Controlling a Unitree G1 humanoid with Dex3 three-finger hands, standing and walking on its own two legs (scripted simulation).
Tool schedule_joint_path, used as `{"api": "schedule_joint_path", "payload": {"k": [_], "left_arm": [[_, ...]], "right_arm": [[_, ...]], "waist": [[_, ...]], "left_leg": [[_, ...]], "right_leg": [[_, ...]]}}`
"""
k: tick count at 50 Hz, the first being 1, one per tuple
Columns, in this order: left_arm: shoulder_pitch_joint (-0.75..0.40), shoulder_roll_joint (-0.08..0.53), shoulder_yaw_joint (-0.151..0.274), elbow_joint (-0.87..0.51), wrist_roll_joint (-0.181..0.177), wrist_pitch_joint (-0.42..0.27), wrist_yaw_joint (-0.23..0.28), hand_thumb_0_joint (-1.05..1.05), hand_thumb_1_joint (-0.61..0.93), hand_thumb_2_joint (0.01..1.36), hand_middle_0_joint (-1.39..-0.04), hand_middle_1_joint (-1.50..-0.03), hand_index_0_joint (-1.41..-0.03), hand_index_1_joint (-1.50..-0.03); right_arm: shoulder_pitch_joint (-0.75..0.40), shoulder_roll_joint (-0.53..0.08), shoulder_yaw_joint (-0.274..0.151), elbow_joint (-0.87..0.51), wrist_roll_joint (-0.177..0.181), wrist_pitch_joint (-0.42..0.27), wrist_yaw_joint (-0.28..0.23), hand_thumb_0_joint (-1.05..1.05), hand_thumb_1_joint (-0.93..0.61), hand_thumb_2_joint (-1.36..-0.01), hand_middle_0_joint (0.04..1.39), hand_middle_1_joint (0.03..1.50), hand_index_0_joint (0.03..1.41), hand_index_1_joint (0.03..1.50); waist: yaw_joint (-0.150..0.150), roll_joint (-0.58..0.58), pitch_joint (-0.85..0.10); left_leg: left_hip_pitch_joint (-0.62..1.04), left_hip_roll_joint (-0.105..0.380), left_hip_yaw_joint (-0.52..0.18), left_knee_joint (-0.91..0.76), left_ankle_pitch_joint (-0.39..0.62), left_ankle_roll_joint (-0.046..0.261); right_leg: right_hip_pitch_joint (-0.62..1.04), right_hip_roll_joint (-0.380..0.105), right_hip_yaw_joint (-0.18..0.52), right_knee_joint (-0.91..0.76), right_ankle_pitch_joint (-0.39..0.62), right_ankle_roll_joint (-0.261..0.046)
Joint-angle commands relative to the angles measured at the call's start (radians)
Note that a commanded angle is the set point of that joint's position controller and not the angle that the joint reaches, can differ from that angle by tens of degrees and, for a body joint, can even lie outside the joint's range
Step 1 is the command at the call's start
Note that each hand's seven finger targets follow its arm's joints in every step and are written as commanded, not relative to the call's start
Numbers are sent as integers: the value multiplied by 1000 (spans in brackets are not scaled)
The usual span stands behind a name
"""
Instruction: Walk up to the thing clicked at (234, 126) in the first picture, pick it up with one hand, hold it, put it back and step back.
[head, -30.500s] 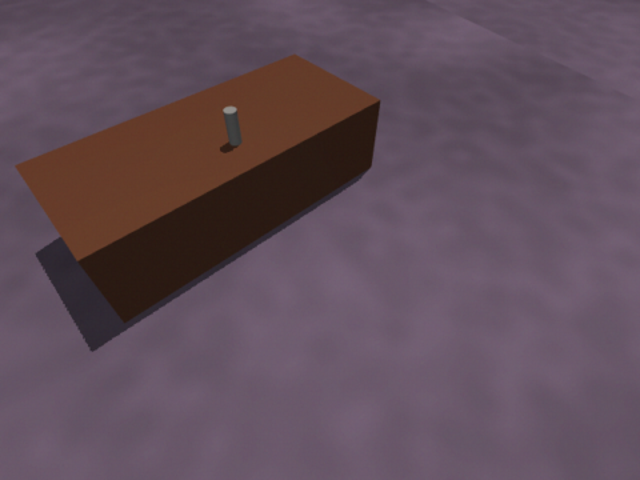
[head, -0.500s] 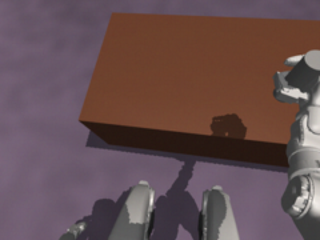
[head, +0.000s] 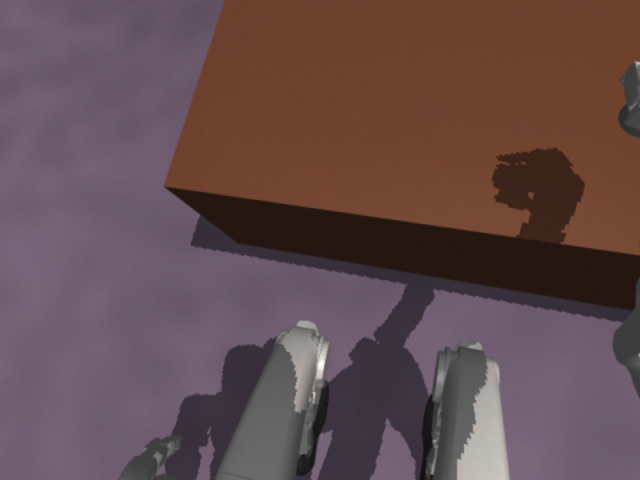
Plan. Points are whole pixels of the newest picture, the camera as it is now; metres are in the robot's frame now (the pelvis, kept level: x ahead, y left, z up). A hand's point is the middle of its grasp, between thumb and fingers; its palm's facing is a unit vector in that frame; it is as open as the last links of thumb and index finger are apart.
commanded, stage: crouch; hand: right
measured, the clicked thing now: out of the picture +0.54 -0.28 +0.03
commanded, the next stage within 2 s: lower in 0.34 s
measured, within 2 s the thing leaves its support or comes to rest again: rests again in 1.42 s
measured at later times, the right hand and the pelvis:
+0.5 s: hand out of the picture +0.57 -0.27 -0.01, palm faces +0.31 +0.95 -0.02, open 6.1 cm; pelvis -0.01 +0.00 -0.04, yaw +1 degrees
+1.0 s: hand (608, 119) +0.57 -0.27 -0.08, palm faces +0.30 +0.95 -0.03, open 6.1 cm; pelvis -0.02 +0.00 -0.11, yaw +2 degrees
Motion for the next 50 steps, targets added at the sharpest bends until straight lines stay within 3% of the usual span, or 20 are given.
{"api": "schedule_joint_path", "payload": {"k": [1,2,3,4,6,9,13,15,17,21,29,33,34,39,41,43,45,46,47,50], "left_arm": [[196,214,77,-26,2,3,9,0,895,894,-204,-307,-207,-304],[184,204,69,-36,0,2,7,0,900,890,-203,-307,-208,-302],[194,210,74,-36,-1,3,6,0,899,889,-203,-306,-208,-301],[195,211,75,-31,-1,6,6,0,897,891,-204,-307,-208,-302],[193,212,72,-38,-1,8,5,0,898,888,-203,-304,-207,-300],[201,218,74,-39,-1,12,5,0,905,883,-201,-304,-209,-296],[208,224,73,-38,-4,17,8,0,902,884,-202,-303,-208,-297],[205,228,73,-47,-5,19,9,0,901,883,-200,-301,-206,-294],[215,230,70,-41,-5,21,11,0,899,887,-201,-302,-206,-297],[218,233,65,-48,-9,24,13,0,899,886,-200,-301,-205,-295],[221,226,44,-46,-3,31,6,0,897,885,-204,-304,-205,-302],[224,244,47,-55,2,38,0,0,905,875,-203,-305,-210,-297],[222,239,42,-53,4,40,-1,0,899,883,-205,-307,-209,-303],[236,264,52,-46,5,47,1,0,900,885,-204,-308,-208,-303],[243,266,53,-31,6,48,4,0,898,889,-205,-310,-208,-307],[245,263,47,-29,7,53,4,0,897,888,-206,-310,-208,-308],[232,266,43,-40,4,54,5,0,901,885,-204,-309,-208,-305],[244,279,55,-28,8,58,7,0,895,887,-206,-309,-207,-307],[248,277,50,-26,9,60,7,0,898,887,-206,-309,-208,-307],[238,273,38,-31,5,62,8,0,897,886,-206,-309,-208,-307]], "right_arm": [[-454,-287,-3,-252,5,-63,-3,0,-527,-1274,1367,1394,1374,1394],[-468,-293,3,-262,1,-60,-4,0,-548,-1271,1371,1392,1376,1392],[-442,-301,-12,-229,-1,-51,-9,0,-542,-1272,1370,1392,1376,1392],[-445,-283,2,-231,0,-47,-10,0,-515,-1265,1362,1388,1369,1388],[-479,-319,-15,-253,1,-44,-16,0,-542,-1275,1373,1396,1379,1396],[-491,-307,-3,-244,-8,-31,-17,0,-568,-1283,1384,1403,1388,1403],[-517,-310,3,-222,-18,-17,-22,0,-548,-1287,1383,1408,1388,1409],[-546,-343,-4,-266,-20,-16,-24,0,-551,-1294,1393,1419,1398,1419],[-541,-337,3,-243,-24,-6,-21,0,-544,-1287,1386,1410,1390,1410],[-566,-368,-7,-263,-22,5,-19,0,-537,-1288,1385,1413,1391,1413],[-500,-386,-34,-139,-31,10,-6,0,-560,-1303,1393,1428,1402,1428],[-558,-437,-50,-209,-39,-10,4,0,-544,-1281,1373,1406,1381,1406],[-550,-406,-33,-194,-37,-11,7,0,-537,-1269,1358,1389,1366,1389],[-634,-449,-45,-291,-32,-14,7,0,-504,-1237,1334,1360,1339,1361],[-595,-413,-29,-243,-34,4,7,0,-491,-1231,1322,1352,1328,1353],[-644,-459,-44,-301,-41,5,3,0,-498,-1222,1314,1342,1319,1342],[-590,-436,-28,-260,-46,24,3,0,-529,-1238,1335,1359,1338,1360],[-621,-457,-34,-294,-49,25,-1,0,-532,-1260,1344,1377,1350,1378],[-608,-435,-21,-265,-51,32,-1,0,-533,-1239,1335,1358,1338,1358],[-610,-469,-49,-278,-45,40,-5,0,-528,-1258,1345,1377,1351,1377]], "waist": [[6,-267,-664],[5,-281,-688],[7,-248,-664],[15,-244,-642],[8,-242,-669],[21,-256,-686],[36,-250,-661],[20,-281,-698],[35,-272,-686],[31,-292,-723],[50,-199,-614],[37,-259,-664],[53,-271,-655],[52,-321,-752],[63,-295,-726],[56,-316,-745],[47,-324,-739],[50,-338,-739],[61,-327,-721],[57,-300,-691]], "left_leg": [[220,-14,32,-158,298,66],[225,-14,31,-160,291,65],[229,-15,33,-158,280,62],[221,-13,34,-146,281,63],[218,-14,32,-133,276,63],[183,-13,41,-111,273,64],[149,-10,44,-96,231,64],[150,-9,42,-88,230,66],[142,-8,45,-76,238,64],[141,-7,42,-59,261,64],[121,-11,38,-19,247,54],[76,-11,39,23,224,58],[71,-10,45,34,233,57],[55,-9,50,81,254,59],[54,-8,55,91,260,55],[62,-9,51,97,254,56],[30,-11,61,113,233,60],[33,-11,57,111,233,60],[32,-12,61,117,235,59],[18,-12,66,132,221,58]], "right_leg": [[547,6,-30,-157,326,-54],[542,8,-31,-156,308,-56],[515,7,-32,-150,286,-58],[493,7,-32,-144,280,-57],[472,8,-33,-131,270,-60],[503,8,-25,-119,286,-54],[456,10,-20,-115,222,-55],[470,11,-22,-111,223,-54],[459,11,-22,-93,233,-53],[461,11,-27,-66,268,-56],[251,15,-45,14,201,-75],[268,16,-47,35,192,-69],[274,16,-43,42,202,-66],[312,12,-38,87,240,-62],[289,12,-41,105,239,-59],[265,13,-44,112,227,-59],[278,13,-41,109,218,-54],[280,11,-44,116,213,-55],[262,12,-42,121,211,-56],[214,13,-38,133,194,-57]]}}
